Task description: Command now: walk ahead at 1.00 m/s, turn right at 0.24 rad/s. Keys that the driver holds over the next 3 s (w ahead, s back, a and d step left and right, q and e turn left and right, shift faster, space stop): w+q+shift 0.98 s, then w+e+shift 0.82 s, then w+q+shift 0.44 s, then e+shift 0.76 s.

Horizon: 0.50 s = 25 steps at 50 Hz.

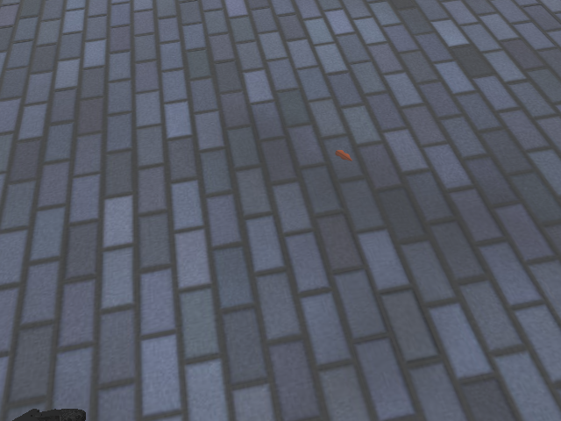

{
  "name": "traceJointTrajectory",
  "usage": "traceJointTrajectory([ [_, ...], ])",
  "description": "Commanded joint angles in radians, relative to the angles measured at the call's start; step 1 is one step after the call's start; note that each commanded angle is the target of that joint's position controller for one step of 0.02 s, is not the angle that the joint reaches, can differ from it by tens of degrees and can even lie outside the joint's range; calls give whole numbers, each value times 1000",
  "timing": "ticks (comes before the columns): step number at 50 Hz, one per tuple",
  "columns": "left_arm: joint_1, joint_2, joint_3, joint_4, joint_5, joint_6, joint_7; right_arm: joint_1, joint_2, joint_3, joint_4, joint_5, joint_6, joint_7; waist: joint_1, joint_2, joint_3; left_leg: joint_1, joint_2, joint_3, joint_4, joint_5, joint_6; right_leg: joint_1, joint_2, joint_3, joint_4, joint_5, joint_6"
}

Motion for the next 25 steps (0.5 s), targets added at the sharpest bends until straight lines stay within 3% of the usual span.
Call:
traceJointTrajectory([
  [1, -23, -62, -52, -79, 28, -27, -28, -155, -75, 9, -83, 15, -31, 3, 117, 11, 132, -189, 247, -187, -256, 203, 221, 30, -50, 47, -267, 199, 0],
  [3, -115, -45, -55, -95, 34, -52, -46, -95, -121, 0, -67, 30, -31, 6, 84, -17, 148, -252, 240, -164, -322, 228, 220, 221, -7, -14, -433, 321, 2],
  [5, -145, -5, -42, -108, 20, -66, -54, -41, -171, -5, -49, 30, -24, 7, 89, 28, 128, -151, 275, -169, -285, 387, 211, 300, 34, -25, -524, 294, 5],
  [6, -106, 40, -23, -103, 16, -67, -48, -27, -188, -3, -42, 23, -18, 7, 123, 57, 77, -74, 282, -159, -200, 594, 191, 362, 62, -33, -552, 247, -3],
  [7, -6, 88, 2, -86, 14, -64, -37, -6, -200, 2, -28, 13, -8, 6, 192, 89, -19, -43, 265, -136, -37, 796, 168, 513, 107, -65, -566, 186, -21],
  [8, 173, 124, 27, -49, 14, -53, -20, -5, -203, 10, -22, 4, -1, 3, 306, 123, -122, -157, 224, -104, 217, 867, 133, 786, 125, -93, -546, 135, -25],
  [9, 375, 200, 51, -14, 25, -39, 6, 15, -120, 39, -39, -19, -6, 2, 379, 68, -269, -417, 169, -116, 585, 578, 83, 1132, -63, 104, -475, 25, -46],
  [10, 397, 289, 58, 4, 63, -53, -2, 204, 69, 89, -67, 26, -27, 4, 230, -296, -516, -621, 31, -207, 975, -177, 68, 1307, -319, 656, -704, -419, -177],
  [11, 409, 187, 37, 12, 51, -55, -7, 107, -24, 68, -65, 65, -30, -2, 270, -222, -466, -707, 53, -253, 1104, -148, 79, 1222, -300, 807, -898, -572, -154],
  [12, 349, 135, 21, 34, 37, -61, -7, -25, -60, 53, -104, 83, -24, -10, 264, -153, -241, -830, 84, -211, 1146, -83, 73, 1091, -292, 663, -913, -461, -128],
  [13, 284, 93, 9, 46, 39, -67, -10, -91, -51, 56, -119, 59, -16, -19, 230, -47, -129, -829, 136, -189, 1109, -12, 74, 938, -269, 510, -906, -272, -115],
  [14, 225, 55, 3, 56, 55, -74, -12, -86, -37, 52, -120, 34, -4, -17, 170, -62, -83, -769, 174, -187, 1060, 47, 72, 803, -245, 393, -910, -144, -118],
  [15, 183, 5, -6, 65, 69, -81, -13, -50, -16, 50, -107, 34, 19, -8, 119, -82, -72, -695, 207, -204, 1038, 71, 72, 715, -218, 299, -924, -69, -113],
  [16, 145, -30, -10, 78, 61, -85, -13, -37, 7, 49, -102, 43, 43, -2, 91, -82, -50, -660, 219, -201, 1021, 72, 74, 656, -203, 222, -967, -54, -107],
  [17, 111, -33, -8, 88, 51, -89, -11, -48, 26, 50, -112, 50, 64, 1, 66, -84, -10, -661, 235, -203, 999, 52, 72, 608, -216, 158, -1000, -5, -102],
  [18, 87, -38, -6, 97, 42, -93, -9, -82, 37, 52, -124, 47, 80, 2, 59, -64, 45, -688, 247, -201, 971, 54, 68, 575, -215, 81, -1027, 70, -91],
  [19, 80, -30, -3, 104, 45, -94, -4, -109, 39, 53, -135, 37, 88, 3, 53, -42, 77, -717, 245, -197, 948, 94, 63, 569, -205, 6, -1039, 141, -85],
  [22, 61, 8, 7, 110, 57, -95, 18, -169, 31, 56, -167, 24, 88, 19, 33, 0, 118, -722, 222, -143, 785, 298, 67, 563, -142, -181, -1080, 216, -67],
  [25, 90, 76, 21, 118, 46, -92, 27, -273, 7, 55, -193, 21, 79, 50, 64, 69, 142, -634, 179, -36, 555, 449, 110, 631, -110, -304, -1111, 293, -32],
])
